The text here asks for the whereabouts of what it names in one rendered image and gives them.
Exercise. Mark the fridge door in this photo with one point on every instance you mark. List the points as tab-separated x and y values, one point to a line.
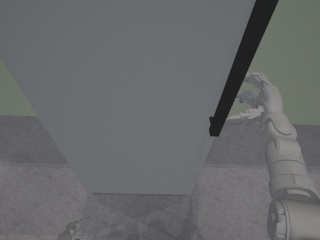
125	88

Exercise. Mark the robot right hand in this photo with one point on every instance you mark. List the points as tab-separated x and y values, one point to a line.
269	100

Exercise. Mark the handle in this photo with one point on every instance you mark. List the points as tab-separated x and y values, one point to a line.
255	29

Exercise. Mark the robot right upper arm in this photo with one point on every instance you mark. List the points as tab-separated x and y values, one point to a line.
290	219

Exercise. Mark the robot right forearm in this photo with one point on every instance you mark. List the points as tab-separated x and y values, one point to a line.
289	178

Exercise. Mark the robot left hand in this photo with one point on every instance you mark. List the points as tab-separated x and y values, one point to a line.
70	230

